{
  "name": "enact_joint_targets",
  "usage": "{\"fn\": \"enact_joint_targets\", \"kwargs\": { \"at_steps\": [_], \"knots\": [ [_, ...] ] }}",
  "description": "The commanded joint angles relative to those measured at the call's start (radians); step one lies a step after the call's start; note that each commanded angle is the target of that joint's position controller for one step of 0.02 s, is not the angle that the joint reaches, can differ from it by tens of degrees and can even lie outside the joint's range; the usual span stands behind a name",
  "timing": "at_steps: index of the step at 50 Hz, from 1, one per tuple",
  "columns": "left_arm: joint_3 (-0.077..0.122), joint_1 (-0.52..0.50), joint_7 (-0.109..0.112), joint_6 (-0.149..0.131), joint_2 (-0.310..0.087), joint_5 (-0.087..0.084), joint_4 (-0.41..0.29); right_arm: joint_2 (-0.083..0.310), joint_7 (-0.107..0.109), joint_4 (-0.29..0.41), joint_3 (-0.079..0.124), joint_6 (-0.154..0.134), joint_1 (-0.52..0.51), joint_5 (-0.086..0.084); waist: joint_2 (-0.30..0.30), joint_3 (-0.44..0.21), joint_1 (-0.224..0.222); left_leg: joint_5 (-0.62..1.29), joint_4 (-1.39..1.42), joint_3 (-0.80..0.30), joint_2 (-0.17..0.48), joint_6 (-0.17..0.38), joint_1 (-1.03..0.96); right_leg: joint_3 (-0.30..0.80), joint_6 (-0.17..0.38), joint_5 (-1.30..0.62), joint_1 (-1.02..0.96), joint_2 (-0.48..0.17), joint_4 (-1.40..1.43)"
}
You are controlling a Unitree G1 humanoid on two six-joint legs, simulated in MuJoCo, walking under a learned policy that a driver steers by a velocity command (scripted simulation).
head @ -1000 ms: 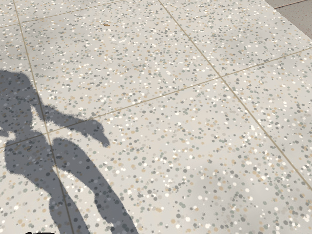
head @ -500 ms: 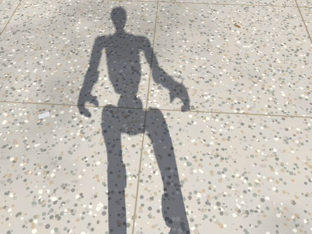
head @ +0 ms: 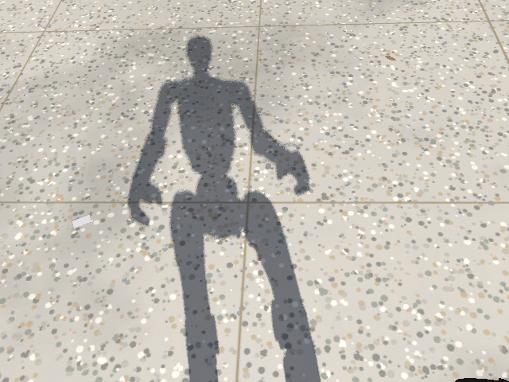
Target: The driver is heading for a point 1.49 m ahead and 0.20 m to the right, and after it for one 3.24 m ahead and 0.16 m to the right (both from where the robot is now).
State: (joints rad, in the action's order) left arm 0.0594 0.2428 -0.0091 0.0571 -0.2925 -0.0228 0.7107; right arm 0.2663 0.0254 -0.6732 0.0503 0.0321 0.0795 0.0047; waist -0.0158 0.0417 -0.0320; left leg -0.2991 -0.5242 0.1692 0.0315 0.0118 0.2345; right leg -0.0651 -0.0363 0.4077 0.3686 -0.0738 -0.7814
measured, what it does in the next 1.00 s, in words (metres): steps on the spot: right foot, then left foot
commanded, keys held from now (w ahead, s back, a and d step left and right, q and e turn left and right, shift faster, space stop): e+shift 0.36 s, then q+shift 0.48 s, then w+q+shift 0.16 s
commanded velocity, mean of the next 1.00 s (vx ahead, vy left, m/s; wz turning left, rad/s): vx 0.05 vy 0.00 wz -0.08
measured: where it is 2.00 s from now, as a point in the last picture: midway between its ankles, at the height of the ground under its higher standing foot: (237, 300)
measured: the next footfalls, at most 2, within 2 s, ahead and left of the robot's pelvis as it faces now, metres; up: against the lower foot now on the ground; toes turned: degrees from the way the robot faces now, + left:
right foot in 0.04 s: +0.03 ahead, -0.11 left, +0.00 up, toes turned -7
left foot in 0.54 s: +0.16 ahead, +0.08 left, +0.00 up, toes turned -25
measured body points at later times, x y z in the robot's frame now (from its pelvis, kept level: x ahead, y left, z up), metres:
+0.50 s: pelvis +0.04 -0.02 +0.01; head +0.06 -0.06 +0.46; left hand +0.32 +0.17 -0.05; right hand +0.08 -0.35 -0.10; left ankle +0.13 +0.10 -0.70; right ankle -0.01 -0.11 -0.73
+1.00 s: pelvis +0.07 -0.05 +0.01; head +0.09 -0.07 +0.46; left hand +0.20 +0.24 -0.07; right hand +0.22 -0.35 -0.08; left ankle +0.11 +0.10 -0.66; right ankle +0.04 -0.14 -0.73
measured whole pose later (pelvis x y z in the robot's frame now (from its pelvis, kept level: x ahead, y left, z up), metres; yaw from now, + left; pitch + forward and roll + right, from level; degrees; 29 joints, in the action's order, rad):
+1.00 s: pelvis +0.07 -0.05 +0.01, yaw -1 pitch +2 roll +1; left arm 0.08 0.26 0.02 -0.04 -0.31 0.01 0.67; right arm 0.35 0.02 -0.67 0.10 0.02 0.19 -0.03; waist -0.02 0.00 -0.01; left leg -0.32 -0.99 -0.15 -0.06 -0.02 0.56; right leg 0.04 0.05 0.25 0.18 0.05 -0.40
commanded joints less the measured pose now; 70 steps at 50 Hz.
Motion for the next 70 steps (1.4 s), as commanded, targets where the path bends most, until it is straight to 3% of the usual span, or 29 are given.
{"fn": "enact_joint_targets", "kwargs": {
  "at_steps": [1,2,3,4,5,7,8,18,23,25,27,29,30,32,34,36,39,42,43,44,45,46,47,48,51,60,65,67,70],
  "knots": [
    [0.037,0.04,-0.009,-0.014,-0.091,-0.002,-0.074,0.165,0.009,0.045,0.062,-0.002,-0.028,-0.022,-0.072,-0.103,-0.005,0.41,0.015,-0.126,0.27,0.123,-0.1,-0.034,0.053,-0.153,-0.065,0.034,0.216],
    [0.059,0.079,0.002,-0.018,-0.148,0.005,-0.069,0.134,0.006,0.028,0.059,-0.003,0.021,-0.018,0.048,-0.105,-0.005,0.249,-0.153,-0.049,0.192,0.04,-0.009,0.078,0.105,-0.38,-0.17,0.014,0.337],
    [0.101,0.108,0.022,-0.028,-0.309,0.009,-0.095,0.079,0.004,0.083,0.041,-0.007,-0.023,0.029,0.367,-0.091,0.009,-0.216,-0.476,0.015,0.015,-0.079,0.332,0.502,0.262,-0.831,-0.349,-0.235,0.38],
    [0.089,0.138,0.01,-0.051,-0.29,0.047,-0.116,0.085,0.004,0.123,0.038,-0.019,-0.137,0.026,0.309,-0.171,-0.054,-0.421,-0.675,-0.187,-0.089,-0.09,0.466,0.666,0.425,-0.88,-0.385,-0.314,0.42],
    [0.083,0.115,0.004,-0.073,-0.263,0.049,-0.118,0.107,0.003,0.119,0.044,-0.025,-0.137,0.006,0.187,-0.172,-0.044,-0.369,-0.741,-0.256,-0.064,-0.072,0.503,0.597,0.405,-0.813,-0.409,-0.284,0.424],
    [0.074,0.017,0.019,-0.077,-0.215,0.003,-0.131,0.127,0.01,0.09,0.053,-0.034,-0.105,0.004,0.07,-0.136,0.011,-0.192,-0.683,-0.281,-0.028,-0.057,0.531,0.477,0.302,-0.724,-0.402,-0.191,0.4],
    [0.064,-0.017,0.032,-0.066,-0.194,-0.011,-0.143,0.138,0.013,0.084,0.058,-0.035,-0.096,0.008,0.082,-0.138,0.027,-0.139,-0.648,-0.287,-0.023,-0.063,0.494,0.446,0.277,-0.722,-0.378,-0.164,0.402],
    [0.076,-0.036,0.064,-0.02,-0.221,0.0,-0.191,0.113,-0.002,0.048,0.053,-0.048,-0.096,-0.009,0.159,-0.125,0.02,0.003,-0.302,-0.31,-0.118,-0.12,0.352,0.532,0.233,-0.546,-0.278,-0.055,0.378],
    [0.027,-0.062,0.05,-0.015,-0.138,0.033,-0.186,0.119,-0.023,0.017,0.043,-0.053,-0.039,-0.01,0.183,-0.17,-0.009,0.005,-0.24,-0.24,-0.036,-0.098,0.187,0.473,0.233,-0.709,-0.239,-0.091,0.304],
    [-0.006,-0.085,0.039,-0.022,-0.071,0.042,-0.169,0.087,-0.038,0.011,0.028,-0.06,-0.022,-0.008,0.163,-0.149,0.004,0.052,-0.107,-0.222,-0.009,-0.073,0.066,0.449,0.219,-0.637,-0.184,-0.082,0.313],
    [-0.008,-0.065,0.03,-0.039,-0.079,0.049,-0.142,0.091,-0.044,0.015,0.022,-0.068,-0.025,0.0,0.139,-0.095,0.016,0.293,0.112,-0.25,-0.021,-0.032,-0.054,0.401,0.163,-0.437,-0.141,-0.02,0.331],
    [0.016,0.022,0.037,-0.055,-0.138,0.073,-0.136,0.256,-0.038,0.042,0.055,-0.069,-0.045,0.0,-0.076,-0.061,-0.069,0.605,0.091,-0.458,0.113,0.095,-0.033,0.247,0.07,-0.126,-0.114,0.141,0.199],
    [0.018,-0.012,0.046,-0.056,-0.14,0.074,-0.143,0.241,-0.038,0.034,0.055,-0.068,-0.018,-0.01,-0.157,-0.064,-0.041,0.529,0.141,-0.592,0.175,0.195,-0.015,0.196,0.022,-0.059,-0.097,0.162,0.14],
    [0.027,-0.112,0.061,-0.054,-0.135,0.042,-0.166,0.226,-0.032,0.012,0.057,-0.062,0.072,-0.017,-0.218,-0.079,0.024,0.481,0.17,-0.73,0.207,0.244,-0.079,0.165,0.0,0.088,-0.008,0.181,0.042],
    [0.033,-0.159,0.056,-0.05,-0.117,0.028,-0.185,0.254,-0.019,0.0,0.072,-0.067,0.156,-0.02,-0.169,-0.115,0.072,0.478,0.178,-0.797,0.237,0.266,-0.195,0.213,-0.019,0.254,0.138,0.187,-0.186],
    [0.029,-0.146,0.046,-0.054,-0.081,0.021,-0.175,0.247,0.002,0.014,0.081,-0.054,0.106,-0.04,-0.106,-0.126,0.042,0.435,0.159,-0.709,0.171,0.204,-0.185,0.224,-0.027,0.176,0.144,0.159,-0.157],
    [0.024,-0.146,0.031,-0.071,-0.041,0.006,-0.158,0.221,0.022,0.043,0.088,-0.002,0.066,-0.044,-0.141,-0.147,0.042,0.378,0.158,-0.674,0.093,0.153,-0.14,0.181,-0.04,0.059,0.046,0.184,0.057],
    [0.037,-0.07,0.016,-0.08,-0.056,0.001,-0.124,0.225,0.019,0.071,0.098,0.019,0.041,-0.047,-0.176,-0.173,0.023,0.325,0.149,-0.708,0.068,0.136,-0.067,0.167,-0.029,-0.062,-0.111,0.196,0.277],
    [0.046,-0.002,0.015,-0.083,-0.069,-0.001,-0.099,0.215,0.022,0.08,0.094,0.021,0.017,-0.059,-0.16,-0.199,-0.015,0.086,0.148,-0.697,0.038,0.109,0.016,0.153,-0.01,-0.161,-0.234,0.18,0.408],
    [0.061,0.038,0.022,-0.081,-0.105,-0.005,-0.083,0.185,0.024,0.083,0.082,0.02,0.033,-0.062,-0.104,-0.198,-0.029,-0.234,0.092,-0.646,-0.026,0.058,0.211,0.199,0.028,-0.169,-0.419,0.095,0.469],
    [0.079,0.075,0.032,-0.075,-0.194,0.01,-0.098,0.107,0.017,0.085,0.06,0.015,0.084,-0.048,0.136,-0.208,-0.021,-0.374,-0.195,-0.463,-0.157,0.007,0.446,0.523,0.131,0.191,-0.546,-0.166,0.537],
    [0.084,0.023,0.018,-0.092,-0.253,0.066,-0.109,0.123,0.01,0.132,0.061,-0.013,0.047,-0.048,0.266,-0.086,-0.002,-0.232,-0.386,-0.429,-0.103,0.0,0.602,0.791,0.221,0.389,-0.385,-0.333,0.648],
    [0.069,-0.061,0.024,-0.113,-0.2,0.067,-0.137,0.188,0.005,0.122,0.072,-0.027,0.037,-0.043,0.203,-0.018,0.028,-0.132,-0.483,-0.397,-0.029,-0.002,0.623,0.726,0.217,0.4,-0.334,-0.31,0.65],
    [0.057,-0.093,0.036,-0.124,-0.157,0.044,-0.141,0.209,-0.001,0.095,0.079,-0.03,0.063,-0.034,0.161,0.003,0.036,-0.051,-0.533,-0.367,-0.017,-0.019,0.638,0.602,0.178,0.321,-0.338,-0.253,0.648],
    [0.037,-0.012,0.049,-0.147,-0.129,0.026,-0.12,0.16,-0.022,0.075,0.064,-0.042,0.097,-0.028,0.124,-0.004,0.004,0.094,-0.713,-0.293,0.022,-0.047,0.663,0.369,0.124,0.137,-0.365,-0.171,0.635],
    [0.024,0.204,0.017,-0.168,-0.121,0.051,-0.029,0.093,-0.042,0.137,0.03,-0.066,0.003,-0.051,0.071,0.122,-0.059,0.268,-0.65,-0.33,0.043,-0.062,0.807,0.179,0.187,-0.019,-0.392,-0.201,0.68],
    [0.008,0.264,0.012,-0.141,-0.114,0.008,0.046,0.049,-0.085,0.195,-0.008,-0.108,-0.156,-0.033,0.053,0.196,-0.062,0.278,-0.342,-0.184,0.081,-0.023,0.758,0.148,0.242,-0.203,-0.433,-0.231,0.739],
    [0.009,0.292,0.015,-0.134,-0.136,-0.005,0.071,0.039,-0.108,0.223,-0.018,-0.13,-0.217,-0.042,0.071,0.205,-0.071,0.234,-0.233,-0.162,0.061,-0.012,0.66,0.137,0.244,-0.316,-0.443,-0.241,0.743],
    [0.019,0.285,0.017,-0.129,-0.205,-0.006,0.102,0.112,-0.106,0.223,0.01,-0.142,-0.127,-0.044,0.175,0.08,0.026,0.115,-0.092,-0.121,-0.041,0.032,0.286,0.096,0.211,-0.847,-0.437,-0.235,0.584]
  ]
}}
Keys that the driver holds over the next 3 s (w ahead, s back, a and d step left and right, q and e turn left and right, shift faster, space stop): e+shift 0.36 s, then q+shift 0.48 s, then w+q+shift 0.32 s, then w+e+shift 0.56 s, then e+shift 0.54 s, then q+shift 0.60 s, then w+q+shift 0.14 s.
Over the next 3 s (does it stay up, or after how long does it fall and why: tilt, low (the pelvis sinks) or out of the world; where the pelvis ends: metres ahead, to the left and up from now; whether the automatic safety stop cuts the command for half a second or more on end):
stays up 0.91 0.05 0.02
